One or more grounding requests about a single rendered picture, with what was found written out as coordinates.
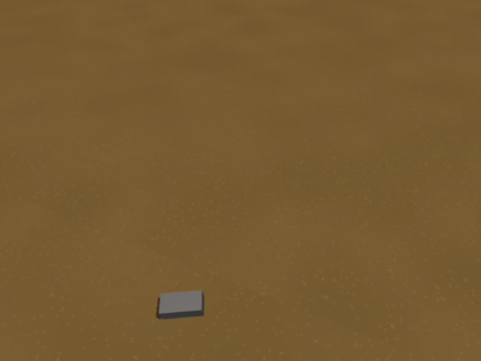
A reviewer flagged carton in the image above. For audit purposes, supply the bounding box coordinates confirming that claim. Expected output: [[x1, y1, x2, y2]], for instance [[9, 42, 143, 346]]
[[159, 290, 204, 319]]

